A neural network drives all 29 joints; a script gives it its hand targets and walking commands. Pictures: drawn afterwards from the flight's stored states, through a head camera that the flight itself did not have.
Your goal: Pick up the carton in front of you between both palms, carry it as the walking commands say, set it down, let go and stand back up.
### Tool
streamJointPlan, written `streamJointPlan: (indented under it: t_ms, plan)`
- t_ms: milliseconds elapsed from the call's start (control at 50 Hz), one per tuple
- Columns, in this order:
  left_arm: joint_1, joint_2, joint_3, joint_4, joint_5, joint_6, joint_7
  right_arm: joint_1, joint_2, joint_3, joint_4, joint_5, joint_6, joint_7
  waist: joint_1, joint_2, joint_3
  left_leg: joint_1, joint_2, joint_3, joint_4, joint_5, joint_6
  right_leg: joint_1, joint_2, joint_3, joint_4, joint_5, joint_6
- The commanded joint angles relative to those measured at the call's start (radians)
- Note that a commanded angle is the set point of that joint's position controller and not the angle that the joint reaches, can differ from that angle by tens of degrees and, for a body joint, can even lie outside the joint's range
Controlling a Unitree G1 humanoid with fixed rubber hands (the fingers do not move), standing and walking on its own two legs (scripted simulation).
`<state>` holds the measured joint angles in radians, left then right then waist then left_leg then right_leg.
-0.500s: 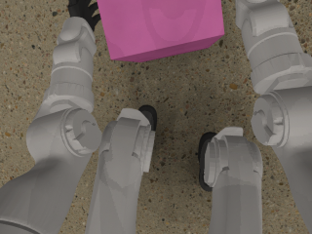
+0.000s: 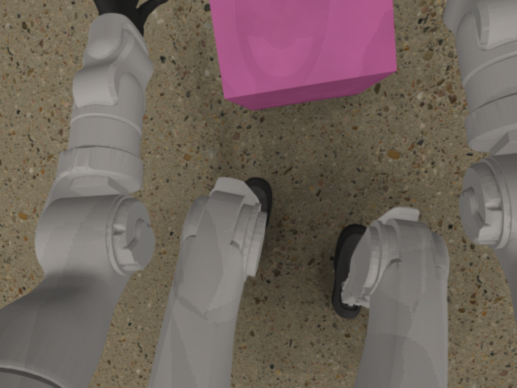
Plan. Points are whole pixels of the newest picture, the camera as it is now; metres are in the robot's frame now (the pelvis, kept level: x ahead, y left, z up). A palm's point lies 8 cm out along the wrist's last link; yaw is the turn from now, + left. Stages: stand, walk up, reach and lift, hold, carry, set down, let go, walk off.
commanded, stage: set down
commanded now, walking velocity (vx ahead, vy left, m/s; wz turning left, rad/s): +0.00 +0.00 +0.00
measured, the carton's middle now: (297, 30) +0.55 +0.07 -0.28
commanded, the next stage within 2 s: let go in 0.76 s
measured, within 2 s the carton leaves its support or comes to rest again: neither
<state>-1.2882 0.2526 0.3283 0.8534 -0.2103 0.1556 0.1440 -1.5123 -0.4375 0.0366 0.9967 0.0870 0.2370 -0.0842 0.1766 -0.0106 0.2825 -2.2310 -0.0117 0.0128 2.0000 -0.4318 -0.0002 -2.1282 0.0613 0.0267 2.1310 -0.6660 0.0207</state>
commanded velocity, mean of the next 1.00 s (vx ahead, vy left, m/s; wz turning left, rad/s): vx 0.00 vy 0.00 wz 0.00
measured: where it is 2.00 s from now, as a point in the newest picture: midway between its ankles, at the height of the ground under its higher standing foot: (297, 262)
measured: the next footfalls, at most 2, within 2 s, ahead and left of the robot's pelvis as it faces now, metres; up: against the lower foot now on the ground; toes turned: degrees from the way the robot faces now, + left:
none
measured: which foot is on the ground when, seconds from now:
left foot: down 0.00-1.00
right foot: down 0.00-1.00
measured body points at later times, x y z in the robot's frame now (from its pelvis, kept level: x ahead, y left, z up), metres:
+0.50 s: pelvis +0.03 -0.01 +0.12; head +0.35 -0.01 +0.43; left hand +0.50 +0.28 +0.02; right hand +0.62 -0.10 +0.02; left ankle +0.15 +0.12 -0.37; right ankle +0.09 -0.12 -0.37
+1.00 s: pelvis +0.05 +0.01 +0.26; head +0.34 +0.02 +0.61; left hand +0.47 +0.27 +0.15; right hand +0.56 -0.13 +0.14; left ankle +0.15 +0.12 -0.37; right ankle +0.08 -0.12 -0.37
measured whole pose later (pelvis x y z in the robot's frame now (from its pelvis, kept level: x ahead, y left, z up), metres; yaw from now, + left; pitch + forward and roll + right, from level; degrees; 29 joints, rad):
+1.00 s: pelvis +0.05 +0.01 +0.26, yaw -2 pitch +43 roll -1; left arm -0.75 0.15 0.36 0.62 0.03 0.16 -0.04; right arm -0.97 -0.24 -0.19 0.82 -0.11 0.20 -0.04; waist 0.14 -0.03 -0.08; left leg -1.51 -0.01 -0.02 1.01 -0.24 0.01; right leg -1.44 0.08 0.07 1.07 -0.38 0.02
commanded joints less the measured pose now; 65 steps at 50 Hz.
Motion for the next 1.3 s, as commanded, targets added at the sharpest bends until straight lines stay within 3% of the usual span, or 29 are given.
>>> streamJointPlan:
  t_ms: [0,60,100,180,260,320,380,480,560,660,760,840,900,980,1060,1180,1280]
  plan:
    - [-0.170,0.056,0.012,-0.102,0.089,0.006,-0.001,-0.216,-0.070,-0.121,0.028,-0.040,-0.017,0.060,0.036,-0.026,-1.147,0.877,-0.031,0.043,-0.249,0.205,-0.058,0.208,0.038,-0.093,-0.334,0.051,-0.041]
    - [-0.124,0.031,0.021,-0.113,0.116,-0.008,-0.006,-0.191,-0.075,-0.138,0.039,-0.038,-0.044,0.066,0.052,0.042,-1.184,0.985,-0.029,0.045,-0.264,0.350,-0.075,0.134,0.048,-0.083,-0.375,0.099,-0.038]
    - [-0.096,0.028,0.038,-0.125,0.135,-0.015,-0.013,-0.164,-0.078,-0.149,0.062,-0.047,-0.056,0.068,0.053,0.042,-1.200,1.014,-0.030,0.044,-0.281,0.409,-0.079,0.130,0.053,-0.080,-0.410,0.126,-0.035]
    - [-0.038,0.042,0.059,-0.197,0.121,-0.006,-0.025,-0.153,-0.072,-0.130,-0.006,-0.071,-0.057,0.053,0.046,-0.092,-1.343,0.948,-0.038,0.065,-0.334,0.448,-0.073,0.365,0.057,-0.074,-0.480,0.234,-0.023]
    - [0.037,0.091,0.079,-0.274,0.090,0.022,-0.045,-0.181,-0.032,-0.085,-0.188,-0.066,-0.024,0.033,0.087,-0.245,-1.516,0.843,-0.048,0.104,-0.412,0.461,-0.058,0.728,0.058,-0.052,-0.539,0.395,-0.005]
    - [0.043,0.128,0.087,-0.294,0.080,0.052,-0.061,-0.205,0.000,-0.068,-0.263,-0.054,0.022,0.033,0.115,-0.285,-1.520,0.797,-0.051,0.122,-0.480,0.432,-0.047,0.859,0.052,-0.039,-0.593,0.419,0.005]
    - [0.044,0.131,0.089,-0.286,0.076,0.071,-0.069,-0.190,0.008,-0.072,-0.262,-0.053,0.052,0.043,0.112,-0.287,-1.474,0.813,-0.048,0.118,-0.543,0.418,-0.042,0.890,0.048,-0.036,-0.653,0.406,0.009]
    - [0.081,0.101,0.096,-0.226,0.085,0.068,-0.086,-0.141,0.001,-0.112,-0.196,-0.097,0.052,0.059,0.066,-0.251,-1.392,0.885,-0.045,0.100,-0.633,0.421,-0.050,0.871,0.046,-0.031,-0.754,0.396,0.010]
    - [0.085,0.040,0.070,-0.223,0.117,0.048,-0.106,-0.016,0.008,-0.184,-0.062,-0.142,0.034,0.070,0.035,-0.125,-1.354,1.026,-0.045,0.091,-0.708,0.479,-0.066,0.800,0.050,-0.029,-0.842,0.414,0.002]
    - [0.137,0.020,0.098,-0.263,0.172,0.026,-0.109,0.020,0.000,-0.222,-0.108,-0.158,-0.011,0.085,0.046,-0.057,-1.359,1.246,-0.036,0.070,-0.795,0.588,-0.071,0.755,0.060,-0.035,-0.952,0.432,-0.005]
    - [0.231,0.012,0.107,-0.287,0.212,0.014,-0.113,0.091,0.030,-0.203,-0.141,-0.152,-0.033,0.099,0.065,-0.097,-1.323,1.312,-0.030,0.060,-0.896,0.609,-0.061,0.892,0.054,-0.029,-1.049,0.476,0.001]
    - [0.363,0.022,0.078,-0.314,0.228,-0.002,-0.156,0.246,0.096,-0.213,-0.217,-0.178,-0.042,0.071,0.029,-0.163,-1.368,1.329,-0.036,0.067,-0.965,0.613,-0.047,1.128,0.044,-0.017,-1.116,0.603,0.019]
    - [0.496,0.034,0.036,-0.349,0.250,-0.020,-0.209,0.425,0.165,-0.243,-0.311,-0.216,-0.055,0.026,-0.004,-0.140,-1.389,1.428,-0.043,0.068,-1.015,0.628,-0.039,1.241,0.035,-0.006,-1.176,0.677,0.031]
    - [0.653,0.057,-0.008,-0.400,0.287,-0.042,-0.261,0.626,0.235,-0.266,-0.463,-0.233,-0.082,-0.024,-0.011,-0.066,-1.285,1.621,-0.040,0.047,-1.096,0.601,-0.021,1.238,0.030,-0.010,-1.292,0.576,0.032]
    - [0.783,0.059,-0.076,-0.420,0.281,-0.063,-0.275,0.759,0.259,-0.248,-0.545,-0.209,-0.109,-0.034,-0.016,-0.027,-1.072,1.761,-0.018,0.004,-1.187,0.503,-0.009,1.217,0.022,-0.024,-1.392,0.415,0.022]
    - [1.020,0.020,-0.179,-0.414,0.245,-0.100,-0.267,1.028,0.248,-0.229,-0.497,-0.203,-0.160,0.004,-0.058,0.022,-0.835,1.960,0.014,-0.073,-1.298,0.431,-0.023,1.234,0.011,-0.044,-1.460,0.314,0.003]
    - [1.203,0.006,-0.242,-0.470,0.211,-0.126,-0.235,1.239,0.207,-0.229,-0.473,-0.180,-0.203,0.040,-0.073,0.092,-0.764,2.167,0.028,-0.123,-1.359,0.541,-0.045,1.291,0.016,-0.043,-1.509,0.343,-0.018]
